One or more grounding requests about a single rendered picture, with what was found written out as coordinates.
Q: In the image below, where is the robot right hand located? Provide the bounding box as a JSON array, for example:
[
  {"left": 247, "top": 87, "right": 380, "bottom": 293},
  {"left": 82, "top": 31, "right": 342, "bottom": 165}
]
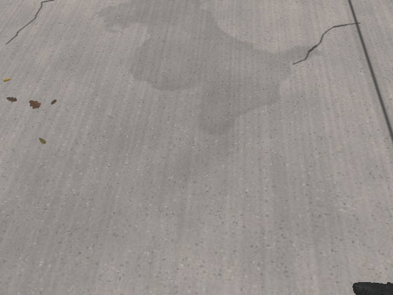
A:
[{"left": 352, "top": 282, "right": 393, "bottom": 295}]

